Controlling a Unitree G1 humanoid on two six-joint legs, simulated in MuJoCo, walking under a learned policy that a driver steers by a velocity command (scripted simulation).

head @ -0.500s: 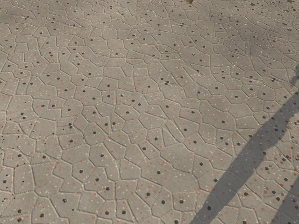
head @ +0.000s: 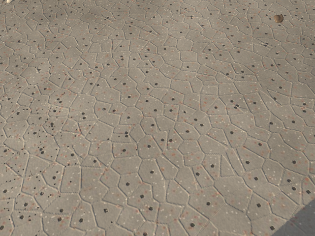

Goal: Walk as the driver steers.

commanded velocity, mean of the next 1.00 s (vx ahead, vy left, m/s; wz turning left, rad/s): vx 0.00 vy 0.00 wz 0.11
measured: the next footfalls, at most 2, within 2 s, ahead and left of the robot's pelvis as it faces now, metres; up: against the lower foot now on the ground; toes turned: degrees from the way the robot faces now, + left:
left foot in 0.30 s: +0.01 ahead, +0.14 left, +0.00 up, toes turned +1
left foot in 1.82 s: +0.33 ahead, +0.12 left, +0.00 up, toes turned +4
